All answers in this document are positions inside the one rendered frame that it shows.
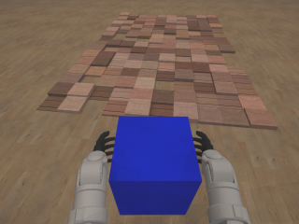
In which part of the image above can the right robot hand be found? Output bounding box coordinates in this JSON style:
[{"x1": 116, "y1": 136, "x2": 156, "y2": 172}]
[{"x1": 192, "y1": 131, "x2": 214, "y2": 163}]

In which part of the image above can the carton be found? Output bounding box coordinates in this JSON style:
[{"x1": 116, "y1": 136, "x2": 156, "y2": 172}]
[{"x1": 108, "y1": 116, "x2": 202, "y2": 216}]

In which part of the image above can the left robot forearm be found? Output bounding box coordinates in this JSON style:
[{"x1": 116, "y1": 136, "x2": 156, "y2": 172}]
[{"x1": 66, "y1": 150, "x2": 108, "y2": 224}]

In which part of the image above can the right robot forearm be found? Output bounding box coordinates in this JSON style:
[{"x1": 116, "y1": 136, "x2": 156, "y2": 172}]
[{"x1": 201, "y1": 149, "x2": 251, "y2": 224}]

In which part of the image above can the left robot hand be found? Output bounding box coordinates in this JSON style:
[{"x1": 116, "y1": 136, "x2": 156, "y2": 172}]
[{"x1": 93, "y1": 131, "x2": 116, "y2": 163}]

